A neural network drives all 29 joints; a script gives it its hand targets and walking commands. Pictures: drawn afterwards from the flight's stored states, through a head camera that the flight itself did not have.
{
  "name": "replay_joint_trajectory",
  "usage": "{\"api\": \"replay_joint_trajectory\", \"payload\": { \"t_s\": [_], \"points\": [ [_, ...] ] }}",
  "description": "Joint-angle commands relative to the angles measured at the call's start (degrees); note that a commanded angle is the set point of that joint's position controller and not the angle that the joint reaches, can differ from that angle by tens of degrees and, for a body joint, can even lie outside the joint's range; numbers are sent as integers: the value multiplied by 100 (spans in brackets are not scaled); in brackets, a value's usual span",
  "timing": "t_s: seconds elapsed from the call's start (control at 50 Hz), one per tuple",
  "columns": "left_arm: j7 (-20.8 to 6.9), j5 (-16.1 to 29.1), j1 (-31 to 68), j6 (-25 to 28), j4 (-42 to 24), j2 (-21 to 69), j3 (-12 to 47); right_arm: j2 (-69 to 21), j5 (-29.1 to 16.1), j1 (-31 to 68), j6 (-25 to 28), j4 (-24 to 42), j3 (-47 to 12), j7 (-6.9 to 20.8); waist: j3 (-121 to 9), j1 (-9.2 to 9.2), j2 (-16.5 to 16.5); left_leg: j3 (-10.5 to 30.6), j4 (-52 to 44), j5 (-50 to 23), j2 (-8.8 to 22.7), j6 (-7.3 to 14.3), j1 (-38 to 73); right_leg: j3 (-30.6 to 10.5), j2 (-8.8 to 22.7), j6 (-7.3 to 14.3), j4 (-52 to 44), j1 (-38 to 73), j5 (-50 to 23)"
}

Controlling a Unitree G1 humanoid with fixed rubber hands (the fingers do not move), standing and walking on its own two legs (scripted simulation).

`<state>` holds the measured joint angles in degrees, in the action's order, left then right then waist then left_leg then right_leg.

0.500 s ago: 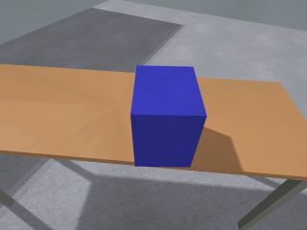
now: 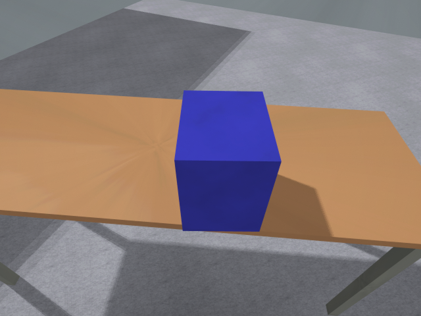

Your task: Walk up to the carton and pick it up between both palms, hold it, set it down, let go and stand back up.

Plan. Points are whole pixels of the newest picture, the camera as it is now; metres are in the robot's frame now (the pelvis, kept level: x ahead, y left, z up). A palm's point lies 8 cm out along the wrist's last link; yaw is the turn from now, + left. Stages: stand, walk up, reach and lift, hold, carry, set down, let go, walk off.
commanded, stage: stand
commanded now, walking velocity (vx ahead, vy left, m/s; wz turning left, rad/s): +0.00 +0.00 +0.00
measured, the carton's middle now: (222, 162) +0.44 -0.01 +0.06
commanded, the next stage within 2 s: none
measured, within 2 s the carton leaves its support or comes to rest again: neither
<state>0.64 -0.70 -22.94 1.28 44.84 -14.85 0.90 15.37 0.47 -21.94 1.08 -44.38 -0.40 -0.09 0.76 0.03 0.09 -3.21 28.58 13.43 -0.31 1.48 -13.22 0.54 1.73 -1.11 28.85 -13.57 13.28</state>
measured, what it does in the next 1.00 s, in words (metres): stands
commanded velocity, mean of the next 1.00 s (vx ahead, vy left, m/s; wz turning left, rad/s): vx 0.00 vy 0.00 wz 0.00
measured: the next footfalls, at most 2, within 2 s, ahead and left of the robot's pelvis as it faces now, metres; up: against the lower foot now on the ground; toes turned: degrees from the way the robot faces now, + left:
none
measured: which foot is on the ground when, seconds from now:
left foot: down 0.00-1.00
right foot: down 0.00-1.00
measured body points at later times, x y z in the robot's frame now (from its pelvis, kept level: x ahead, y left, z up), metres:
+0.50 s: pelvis +0.01 +0.00 +0.00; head +0.01 -0.01 +0.45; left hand +0.05 +0.26 -0.13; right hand +0.05 -0.27 -0.13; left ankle +0.02 +0.10 -0.74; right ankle +0.03 -0.13 -0.74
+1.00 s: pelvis +0.02 -0.01 +0.00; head +0.02 -0.01 +0.45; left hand +0.04 +0.25 -0.13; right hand +0.04 -0.27 -0.14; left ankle +0.02 +0.10 -0.74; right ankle +0.03 -0.13 -0.74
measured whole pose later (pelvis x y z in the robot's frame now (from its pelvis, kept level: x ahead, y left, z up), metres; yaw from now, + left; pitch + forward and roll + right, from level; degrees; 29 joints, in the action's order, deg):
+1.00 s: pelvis +0.02 -0.01 +0.00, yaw +0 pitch -2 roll +0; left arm 1.5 -0.2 -20.5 0.9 52.5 -13.9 1.4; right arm 14.5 0.0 -20.4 0.7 -51.9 -0.5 -1.2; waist 0.8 0.1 -0.3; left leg -3.0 25.2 13.0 0.3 0.5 -10.8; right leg 0.7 1.0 -0.4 26.1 -11.4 13.2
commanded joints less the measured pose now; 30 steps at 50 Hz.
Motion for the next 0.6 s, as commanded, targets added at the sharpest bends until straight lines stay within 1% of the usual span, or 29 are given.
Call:
{"api": "replay_joint_trajectory", "payload": {
  "t_s": [0.0, 0.26, 0.3, 0.38, 0.42, 0.58],
  "points": [
    [39, 8, -232, 80, -268, -736, -183, 686, -6, -205, 86, 279, 187, -39, 275, -2, 24, 776, -700, 171, 592, 35, -241, -561, 396, 198, -558, -97, -18],
    [57, 20, -129, 56, -109, -720, -170, 669, -16, -214, 74, 141, 168, -68, 258, -1, 18, 746, -724, 19, 607, 20, -155, -552, 399, 200, -606, -47, -131],
    [59, 9, -121, 43, -54, -728, -162, 672, -33, -145, 64, 83, 173, -68, 254, 13, -104, 784, -795, 186, 624, 13, -206, -535, 385, 198, -587, -39, -24],
    [62, 12, -117, 46, 35, -708, -147, 664, -31, -142, 58, 0, 177, -74, 294, 13, -47, 783, -837, 246, 625, 7, -215, -531, 378, 191, -615, -68, -7],
    [68, 17, -112, 51, 82, -711, -141, 660, -33, -148, 59, -47, 175, -77, 258, 13, 5, 775, -824, 148, 627, 9, -172, -534, 382, 189, -625, -56, -66],
    [85, 39, -87, 52, 233, -709, -129, 631, -37, -138, 60, -212, 158, -97, 202, -2, 36, 725, -782, -150, 623, -3, -7, -545, 408, 193, -677, -18, -233]
  ]
}}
